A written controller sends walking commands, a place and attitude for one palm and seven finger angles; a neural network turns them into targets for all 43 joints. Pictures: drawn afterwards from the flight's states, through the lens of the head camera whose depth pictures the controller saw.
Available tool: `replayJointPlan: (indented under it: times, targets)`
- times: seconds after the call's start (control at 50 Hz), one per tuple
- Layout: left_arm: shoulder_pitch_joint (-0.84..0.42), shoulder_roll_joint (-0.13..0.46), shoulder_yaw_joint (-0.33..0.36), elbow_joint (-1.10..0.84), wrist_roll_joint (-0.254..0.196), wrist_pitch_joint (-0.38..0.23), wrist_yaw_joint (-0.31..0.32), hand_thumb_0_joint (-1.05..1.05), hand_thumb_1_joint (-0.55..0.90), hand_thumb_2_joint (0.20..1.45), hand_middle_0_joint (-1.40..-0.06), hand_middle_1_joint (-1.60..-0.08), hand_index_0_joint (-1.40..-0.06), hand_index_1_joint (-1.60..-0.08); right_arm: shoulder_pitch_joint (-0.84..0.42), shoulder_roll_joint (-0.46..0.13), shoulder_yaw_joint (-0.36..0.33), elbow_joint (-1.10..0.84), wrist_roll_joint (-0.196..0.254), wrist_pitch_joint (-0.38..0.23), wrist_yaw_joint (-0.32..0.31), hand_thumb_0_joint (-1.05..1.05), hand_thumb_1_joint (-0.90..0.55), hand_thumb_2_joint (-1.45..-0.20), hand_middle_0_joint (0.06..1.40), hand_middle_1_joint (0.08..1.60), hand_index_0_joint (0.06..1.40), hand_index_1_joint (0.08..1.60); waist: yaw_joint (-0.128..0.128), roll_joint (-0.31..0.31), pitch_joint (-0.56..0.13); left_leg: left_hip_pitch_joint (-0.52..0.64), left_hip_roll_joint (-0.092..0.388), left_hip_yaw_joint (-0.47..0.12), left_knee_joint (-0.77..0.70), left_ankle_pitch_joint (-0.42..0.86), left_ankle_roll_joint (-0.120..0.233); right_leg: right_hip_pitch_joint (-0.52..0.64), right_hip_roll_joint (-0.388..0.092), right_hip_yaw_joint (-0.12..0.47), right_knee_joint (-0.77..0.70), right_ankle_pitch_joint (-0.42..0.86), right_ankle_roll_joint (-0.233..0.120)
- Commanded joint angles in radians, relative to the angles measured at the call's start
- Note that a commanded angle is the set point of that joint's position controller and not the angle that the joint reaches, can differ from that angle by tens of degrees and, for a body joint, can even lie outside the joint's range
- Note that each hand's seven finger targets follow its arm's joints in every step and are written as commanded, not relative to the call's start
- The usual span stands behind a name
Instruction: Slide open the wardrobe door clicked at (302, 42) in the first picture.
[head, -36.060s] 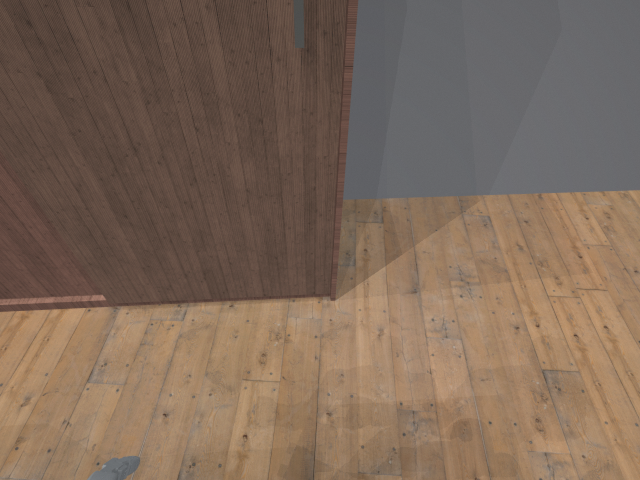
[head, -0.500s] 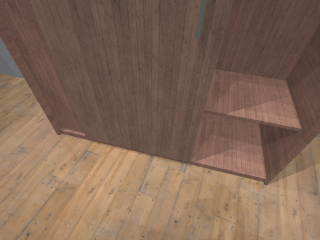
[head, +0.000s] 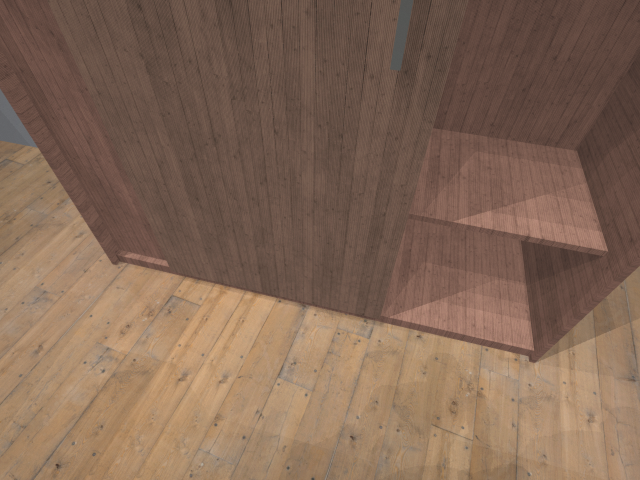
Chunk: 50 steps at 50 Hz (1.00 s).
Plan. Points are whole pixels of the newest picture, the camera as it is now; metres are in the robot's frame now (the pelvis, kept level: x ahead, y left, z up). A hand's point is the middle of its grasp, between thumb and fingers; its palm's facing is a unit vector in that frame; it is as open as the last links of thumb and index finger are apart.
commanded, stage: look to check the result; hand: right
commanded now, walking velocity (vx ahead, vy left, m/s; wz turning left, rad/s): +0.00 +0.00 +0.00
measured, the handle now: (407, 0) +0.73 -0.08 +0.27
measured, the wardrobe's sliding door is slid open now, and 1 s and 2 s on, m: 0.52 0.52 0.52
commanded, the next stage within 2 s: stand and wait in 0.26 s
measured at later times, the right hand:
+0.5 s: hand out of the picture +0.06 -0.21 -0.17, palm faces -0.02 +0.96 -0.27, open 7.4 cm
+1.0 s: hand out of the picture +0.07 -0.21 -0.16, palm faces -0.02 +0.96 -0.29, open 7.4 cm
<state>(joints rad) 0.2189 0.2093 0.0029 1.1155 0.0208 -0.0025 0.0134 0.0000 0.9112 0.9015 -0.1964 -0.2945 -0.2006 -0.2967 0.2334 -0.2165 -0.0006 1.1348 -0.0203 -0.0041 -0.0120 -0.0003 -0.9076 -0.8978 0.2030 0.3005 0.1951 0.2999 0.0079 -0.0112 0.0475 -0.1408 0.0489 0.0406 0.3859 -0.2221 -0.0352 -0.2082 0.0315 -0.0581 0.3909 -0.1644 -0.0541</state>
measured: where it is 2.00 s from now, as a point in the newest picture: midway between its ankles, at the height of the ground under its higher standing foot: outside the picture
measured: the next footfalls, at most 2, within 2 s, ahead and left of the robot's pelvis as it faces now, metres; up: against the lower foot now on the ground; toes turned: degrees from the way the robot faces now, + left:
none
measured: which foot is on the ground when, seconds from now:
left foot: down 0.00-1.00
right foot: down 0.00-1.00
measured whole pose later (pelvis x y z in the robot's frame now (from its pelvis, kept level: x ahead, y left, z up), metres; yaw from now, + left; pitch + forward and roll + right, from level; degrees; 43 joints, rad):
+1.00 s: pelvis +0.02 +0.02 +0.01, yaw -1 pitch -2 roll +0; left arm 0.13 0.29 0.00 1.13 0.02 -0.01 0.00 0.00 0.91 0.90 -0.20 -0.29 -0.20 -0.30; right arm 0.15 -0.29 0.00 1.14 -0.02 -0.01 0.00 0.00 -0.91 -0.90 0.20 0.30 0.20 0.30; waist 0.01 0.00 0.05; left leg -0.06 0.03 0.06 0.29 -0.20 -0.02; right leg -0.14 0.02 -0.04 0.31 -0.15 -0.03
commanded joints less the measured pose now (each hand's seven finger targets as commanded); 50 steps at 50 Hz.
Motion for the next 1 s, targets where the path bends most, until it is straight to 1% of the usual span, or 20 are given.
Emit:
replayJointPlan:
  times: [0.0,0.04,0.06,0.12,0.16,0.22,0.26,0.3,0.32,0.4,0.42,0.48,0.52,0.6,0.62,0.66,0.68,0.72,0.86,0.98]
  targets:
    - [0.007,0.165,0.028,-0.04,-0.002,-0.017,0.009,0.0,0.9,0.9,-0.2,-0.3,-0.2,-0.3,0.01,-0.142,-0.024,-0.035,0.004,-0.018,-0.01,0.0,-0.9,-0.9,0.2,0.3,0.2,0.3,0.001,0.012,-0.008,-0.049,0.07,-0.074,-0.083,0.004,0.048,0.03,-0.138,0.147,-0.105,0.018,0.014]
    - [-0.005,0.169,0.029,-0.04,-0.002,-0.018,0.009,0.0,0.9,0.9,-0.2,-0.3,-0.2,-0.3,0.005,-0.152,-0.025,-0.034,0.003,-0.021,-0.01,0.0,-0.9,-0.9,0.2,0.3,0.2,0.3,0.0,0.029,-0.024,-0.036,0.073,-0.073,-0.085,0.03,0.049,0.042,-0.138,0.144,-0.093,0.055,0.013]
    - [-0.008,0.174,0.028,-0.04,-0.003,-0.02,0.009,0.0,0.9,0.9,-0.2,-0.3,-0.2,-0.3,0.001,-0.154,-0.025,-0.034,0.004,-0.021,-0.009,0.0,-0.9,-0.9,0.2,0.3,0.2,0.3,0.001,0.012,-0.027,-0.031,0.076,-0.075,-0.086,0.032,0.049,0.043,-0.138,0.145,-0.098,0.061,0.013]
    - [-0.026,0.19,0.03,-0.043,-0.005,-0.022,0.008,0.0,0.9,0.9,-0.2,-0.3,-0.2,-0.3,-0.004,-0.173,-0.029,-0.038,0.004,-0.025,-0.008,0.0,-0.9,-0.9,0.2,0.3,0.2,0.3,-0.004,0.025,-0.047,-0.015,0.076,-0.075,-0.09,0.06,0.05,0.061,-0.14,0.146,-0.09,0.105,0.011]
    - [-0.037,0.193,0.029,-0.039,-0.004,-0.024,0.008,0.0,0.9,0.9,-0.2,-0.3,-0.2,-0.3,-0.019,-0.176,-0.028,-0.035,0.005,-0.025,-0.008,0.0,-0.9,-0.9,0.2,0.3,0.2,0.3,-0.002,0.007,-0.048,-0.011,0.082,-0.075,-0.092,0.068,0.049,0.068,-0.142,0.146,-0.096,0.119,0.013]
    - [-0.051,0.206,0.029,-0.041,-0.006,-0.024,0.008,0.0,0.9,0.9,-0.2,-0.3,-0.2,-0.3,-0.029,-0.191,-0.03,-0.039,0.003,-0.027,-0.007,0.0,-0.9,-0.9,0.2,0.3,0.2,0.3,-0.003,0.014,-0.046,-0.003,0.081,-0.075,-0.099,0.089,0.049,0.073,-0.144,0.145,-0.093,0.148,0.014]
    - [-0.061,0.209,0.028,-0.039,-0.004,-0.024,0.007,0.0,0.9,0.9,-0.2,-0.3,-0.2,-0.3,-0.04,-0.191,-0.029,-0.036,0.005,-0.026,-0.006,0.0,-0.9,-0.9,0.2,0.3,0.2,0.3,-0.003,0.014,-0.031,-0.004,0.084,-0.073,-0.103,0.077,0.048,0.068,-0.143,0.148,-0.104,0.133,0.016]
    - [-0.07,0.22,0.029,-0.04,-0.003,-0.024,0.007,0.0,0.9,0.9,-0.2,-0.3,-0.2,-0.3,-0.045,-0.199,-0.028,-0.037,0.005,-0.026,-0.005,0.0,-0.9,-0.9,0.2,0.3,0.2,0.3,-0.002,0.002,-0.036,-0.001,0.086,-0.074,-0.109,0.073,0.049,0.075,-0.143,0.149,-0.108,0.127,0.017]
    - [-0.073,0.223,0.028,-0.043,-0.006,-0.023,0.006,0.0,0.9,0.9,-0.2,-0.3,-0.2,-0.3,-0.045,-0.207,-0.029,-0.041,0.004,-0.027,-0.004,0.0,-0.9,-0.9,0.2,0.3,0.2,0.3,-0.004,0.012,-0.034,0.0,0.085,-0.074,-0.114,0.072,0.049,0.072,-0.144,0.149,-0.106,0.127,0.017]
    - [-0.089,0.238,0.03,-0.045,-0.003,-0.027,0.005,0.0,0.9,0.9,-0.2,-0.3,-0.2,-0.3,-0.064,-0.219,-0.03,-0.043,0.006,-0.031,-0.003,0.0,-0.9,-0.9,0.2,0.3,0.2,0.3,-0.002,0.005,-0.059,0.018,0.089,-0.08,-0.117,0.104,0.051,0.089,-0.146,0.148,-0.107,0.157,0.019]
    - [-0.091,0.24,0.03,-0.046,-0.005,-0.026,0.005,0.0,0.9,0.9,-0.2,-0.3,-0.2,-0.3,-0.064,-0.225,-0.031,-0.046,0.005,-0.031,-0.003,0.0,-0.9,-0.9,0.2,0.3,0.2,0.3,-0.003,0.018,-0.063,0.022,0.089,-0.075,-0.119,0.111,0.051,0.091,-0.148,0.147,-0.103,0.168,0.019]
    - [-0.099,0.248,0.029,-0.045,-0.004,-0.027,0.005,0.0,0.9,0.9,-0.2,-0.3,-0.2,-0.3,-0.077,-0.23,-0.031,-0.045,0.006,-0.031,-0.002,0.0,-0.9,-0.9,0.2,0.3,0.2,0.3,-0.002,-0.001,-0.062,0.028,0.092,-0.078,-0.123,0.111,0.051,0.093,-0.148,0.149,-0.111,0.172,0.021]
    - [-0.102,0.254,0.029,-0.047,-0.006,-0.027,0.005,0.0,0.9,0.9,-0.2,-0.3,-0.2,-0.3,-0.075,-0.236,-0.032,-0.046,0.005,-0.031,-0.002,0.0,-0.9,-0.9,0.2,0.3,0.2,0.3,-0.005,0.022,-0.073,0.034,0.091,-0.075,-0.125,0.121,0.051,0.1,-0.15,0.15,-0.106,0.185,0.02]
    - [-0.109,0.262,0.028,-0.045,-0.005,-0.027,0.005,0.0,0.9,0.9,-0.2,-0.3,-0.2,-0.3,-0.089,-0.241,-0.03,-0.045,0.007,-0.031,0.0,0.0,-0.9,-0.9,0.2,0.3,0.2,0.3,-0.002,0.005,-0.061,0.035,0.095,-0.077,-0.133,0.118,0.052,0.098,-0.151,0.15,-0.115,0.18,0.023]
    - [-0.112,0.261,0.028,-0.046,-0.007,-0.026,0.004,0.0,0.9,0.9,-0.2,-0.3,-0.2,-0.3,-0.085,-0.245,-0.032,-0.048,0.006,-0.031,-0.001,0.0,-0.9,-0.9,0.2,0.3,0.2,0.3,-0.004,0.016,-0.062,0.034,0.092,-0.076,-0.134,0.117,0.052,0.101,-0.151,0.15,-0.112,0.18,0.022]
    - [-0.112,0.264,0.027,-0.044,-0.005,-0.025,0.004,0.0,0.9,0.9,-0.2,-0.3,-0.2,-0.3,-0.095,-0.245,-0.029,-0.046,0.007,-0.029,0.0,0.0,-0.9,-0.9,0.2,0.3,0.2,0.3,-0.002,0.01,-0.048,0.032,0.094,-0.074,-0.134,0.108,0.052,0.092,-0.151,0.15,-0.12,0.168,0.025]
    - [-0.113,0.268,0.027,-0.043,-0.005,-0.026,0.004,0.0,0.9,0.9,-0.2,-0.3,-0.2,-0.3,-0.095,-0.247,-0.03,-0.046,0.007,-0.029,0.0,0.0,-0.9,-0.9,0.2,0.3,0.2,0.3,-0.003,0.001,-0.054,0.038,0.094,-0.077,-0.138,0.102,0.052,0.093,-0.151,0.15,-0.121,0.164,0.026]
    - [-0.116,0.267,0.027,-0.045,-0.006,-0.025,0.003,0.0,0.9,0.9,-0.2,-0.3,-0.2,-0.3,-0.087,-0.248,-0.03,-0.045,0.007,-0.029,0.001,0.0,-0.9,-0.9,0.2,0.3,0.2,0.3,-0.005,0.01,-0.054,0.03,0.093,-0.075,-0.142,0.09,0.052,0.099,-0.151,0.15,-0.121,0.153,0.025]
    - [-0.117,0.273,0.028,-0.042,-0.006,-0.027,0.004,0.0,0.9,0.9,-0.2,-0.3,-0.2,-0.3,-0.097,-0.255,-0.03,-0.043,0.008,-0.032,-0.001,0.0,-0.9,-0.9,0.2,0.3,0.2,0.3,-0.002,0.026,-0.08,0.048,0.098,-0.078,-0.139,0.143,0.054,0.118,-0.155,0.147,-0.116,0.194,0.026]
    - [-0.118,0.272,0.028,-0.038,-0.006,-0.025,0.004,0.0,0.9,0.9,-0.2,-0.3,-0.2,-0.3,-0.1,-0.255,-0.029,-0.041,0.008,-0.031,-0.001,0.0,-0.9,-0.9,0.2,0.3,0.2,0.3,-0.001,0.011,-0.056,0.043,0.097,-0.078,-0.148,0.128,0.054,0.106,-0.154,0.145,-0.121,0.177,0.029]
